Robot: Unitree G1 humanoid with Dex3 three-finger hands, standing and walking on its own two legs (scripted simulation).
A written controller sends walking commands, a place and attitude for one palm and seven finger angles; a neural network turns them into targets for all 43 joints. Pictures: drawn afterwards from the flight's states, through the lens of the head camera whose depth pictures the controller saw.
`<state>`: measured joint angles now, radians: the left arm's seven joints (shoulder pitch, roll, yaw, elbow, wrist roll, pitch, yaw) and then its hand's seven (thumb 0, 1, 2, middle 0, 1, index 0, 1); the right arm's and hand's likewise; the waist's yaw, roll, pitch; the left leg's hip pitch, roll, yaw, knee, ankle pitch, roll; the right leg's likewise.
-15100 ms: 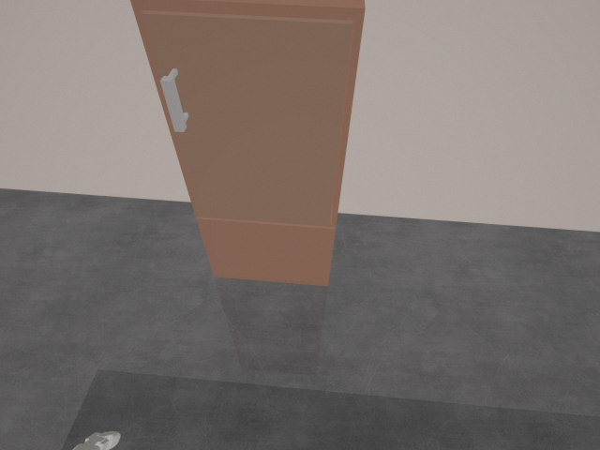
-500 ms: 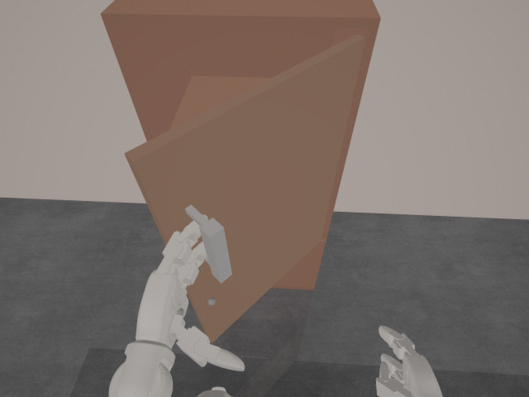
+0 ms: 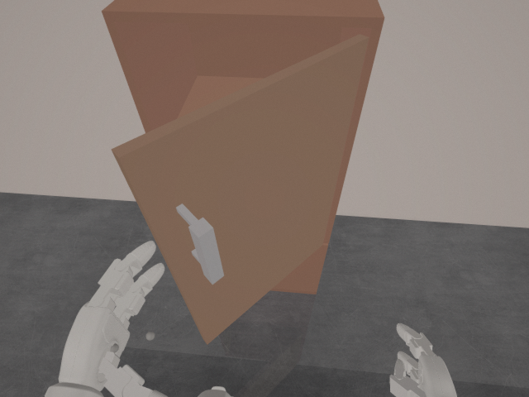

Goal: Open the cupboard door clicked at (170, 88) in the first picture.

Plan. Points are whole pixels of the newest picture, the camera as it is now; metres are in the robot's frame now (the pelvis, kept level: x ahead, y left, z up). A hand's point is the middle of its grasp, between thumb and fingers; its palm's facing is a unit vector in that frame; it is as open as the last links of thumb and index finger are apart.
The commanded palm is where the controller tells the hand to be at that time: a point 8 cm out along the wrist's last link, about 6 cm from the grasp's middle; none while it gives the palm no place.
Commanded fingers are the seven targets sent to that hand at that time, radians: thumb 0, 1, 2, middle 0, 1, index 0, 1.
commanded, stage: slide the hand sideways off the handle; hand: left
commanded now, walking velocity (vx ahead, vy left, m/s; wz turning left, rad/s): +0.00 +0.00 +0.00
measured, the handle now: (199, 244) +0.31 +0.11 +0.10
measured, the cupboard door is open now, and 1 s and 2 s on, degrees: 48 48 48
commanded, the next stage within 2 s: draw the hand back to the body in 0.06 s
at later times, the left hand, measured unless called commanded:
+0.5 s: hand (101, 331) +0.18 +0.20 +0.12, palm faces -0.04 -1.00 -0.05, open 16.3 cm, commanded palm +0.15 +0.25 +0.13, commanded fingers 0.00 -0.50 0.30 -0.15 -0.30 -0.15 -0.30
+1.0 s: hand (33, 295) +0.20 +0.26 +0.16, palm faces +0.30 -0.89 -0.35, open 13.4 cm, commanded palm +0.15 +0.30 +0.19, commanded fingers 0.00 0.31 0.64 -0.18 -0.30 -0.18 -0.30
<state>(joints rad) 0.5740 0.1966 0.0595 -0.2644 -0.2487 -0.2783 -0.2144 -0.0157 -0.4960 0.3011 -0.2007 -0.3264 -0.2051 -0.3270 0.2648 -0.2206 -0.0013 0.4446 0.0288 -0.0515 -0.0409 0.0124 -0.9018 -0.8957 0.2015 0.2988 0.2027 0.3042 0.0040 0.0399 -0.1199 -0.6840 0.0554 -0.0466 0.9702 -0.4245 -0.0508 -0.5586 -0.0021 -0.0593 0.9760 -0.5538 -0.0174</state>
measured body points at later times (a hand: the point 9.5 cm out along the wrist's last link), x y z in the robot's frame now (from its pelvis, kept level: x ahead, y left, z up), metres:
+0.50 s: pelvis -0.01 +0.03 +0.01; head -0.01 +0.03 +0.46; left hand +0.17 +0.25 +0.12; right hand +0.17 -0.18 -0.05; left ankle +0.04 +0.15 -0.68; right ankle -0.03 -0.10 -0.68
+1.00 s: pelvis +0.01 +0.04 +0.05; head +0.00 +0.03 +0.50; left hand +0.17 +0.30 +0.18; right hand +0.19 -0.17 -0.02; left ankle +0.04 +0.15 -0.68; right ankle -0.03 -0.10 -0.68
